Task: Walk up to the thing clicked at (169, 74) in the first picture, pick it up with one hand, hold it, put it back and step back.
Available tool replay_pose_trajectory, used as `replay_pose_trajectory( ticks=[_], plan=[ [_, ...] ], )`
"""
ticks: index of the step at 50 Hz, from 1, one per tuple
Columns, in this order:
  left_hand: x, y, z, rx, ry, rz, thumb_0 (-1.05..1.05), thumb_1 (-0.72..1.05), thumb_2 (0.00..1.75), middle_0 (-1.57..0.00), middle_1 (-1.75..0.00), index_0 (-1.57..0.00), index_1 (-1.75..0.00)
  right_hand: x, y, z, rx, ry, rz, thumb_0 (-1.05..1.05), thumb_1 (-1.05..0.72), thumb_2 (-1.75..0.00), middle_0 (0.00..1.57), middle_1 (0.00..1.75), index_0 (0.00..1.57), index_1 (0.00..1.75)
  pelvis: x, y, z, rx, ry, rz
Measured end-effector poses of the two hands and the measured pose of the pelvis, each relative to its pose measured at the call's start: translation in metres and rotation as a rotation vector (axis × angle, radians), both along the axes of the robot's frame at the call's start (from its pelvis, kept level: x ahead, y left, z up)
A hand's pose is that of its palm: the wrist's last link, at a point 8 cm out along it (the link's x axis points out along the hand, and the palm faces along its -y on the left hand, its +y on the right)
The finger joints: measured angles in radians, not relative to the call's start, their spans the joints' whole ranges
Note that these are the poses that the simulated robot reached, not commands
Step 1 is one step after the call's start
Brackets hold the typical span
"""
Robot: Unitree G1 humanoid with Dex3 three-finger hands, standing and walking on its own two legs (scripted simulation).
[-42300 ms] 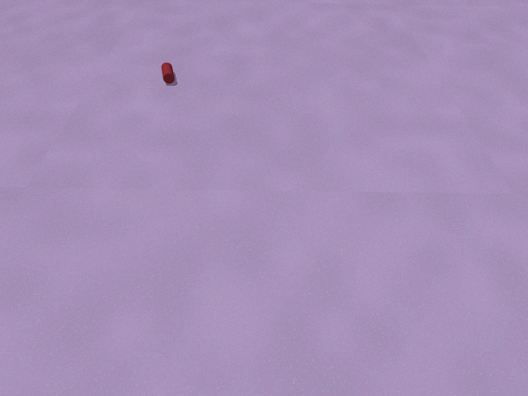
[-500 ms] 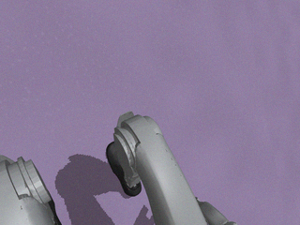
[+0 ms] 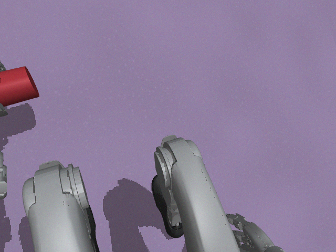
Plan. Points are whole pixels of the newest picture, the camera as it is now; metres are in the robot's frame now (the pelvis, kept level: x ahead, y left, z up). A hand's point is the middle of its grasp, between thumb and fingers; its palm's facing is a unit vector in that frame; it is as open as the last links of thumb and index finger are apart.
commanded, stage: settle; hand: left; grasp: from above
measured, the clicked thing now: out of the picture +0.49 +0.30 -0.19
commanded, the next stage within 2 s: lift in 0.10 s
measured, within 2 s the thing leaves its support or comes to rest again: neither
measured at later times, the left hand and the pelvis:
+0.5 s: hand out of the picture +0.46 +0.31 -0.10, palm faces -0.45 -0.13 -0.89, open 10.1 cm; pelvis -0.01 +0.00 +0.03, yaw +4 degrees
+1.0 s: hand out of the picture +0.38 +0.31 +0.07, palm faces -0.41 -0.15 -0.90, open 10.1 cm; pelvis -0.01 +0.00 +0.16, yaw +8 degrees
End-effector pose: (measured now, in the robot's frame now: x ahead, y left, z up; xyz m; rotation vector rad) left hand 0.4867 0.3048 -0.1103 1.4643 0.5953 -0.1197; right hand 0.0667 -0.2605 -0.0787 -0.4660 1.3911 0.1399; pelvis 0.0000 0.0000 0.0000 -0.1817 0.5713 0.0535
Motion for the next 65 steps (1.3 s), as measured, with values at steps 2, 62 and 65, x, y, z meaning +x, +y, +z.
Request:
replay_pose_trajectory(
  ticks=[2,62,65],
  plan=[
    [-0.001,-0.001,0.004,-0.004,0.003,-0.01,0.0,0.0,0.36,-0.75,-0.5,-0.76,-0.44,0.0,-0.001,-0.002,-0.006,-0.002,-0.008,0.0,-0.91,-0.9,0.2,0.3,0.2,0.3,-0.001,-0.001,0.0,0.007,-0.004,0.003],
    [-0.144,-0.004,0.348,-0.042,-0.004,0.002,0.0,0.05,0.33,-0.7,-0.5,-0.72,-0.45,0.08,0.025,0.217,0.034,-0.301,-0.202,0.01,-0.89,-0.89,0.2,0.3,0.2,0.3,0.004,-0.001,0.254,0.124,-0.14,0.099],
    [-0.149,-0.007,0.37,-0.04,0.002,0.003,0.0,0.04,0.34,-0.71,-0.5,-0.73,-0.45,0.082,0.024,0.239,0.035,-0.319,-0.21,0.01,-0.89,-0.89,0.2,0.3,0.2,0.3,0.009,-0.001,0.276,0.136,-0.171,0.102]
  ],
)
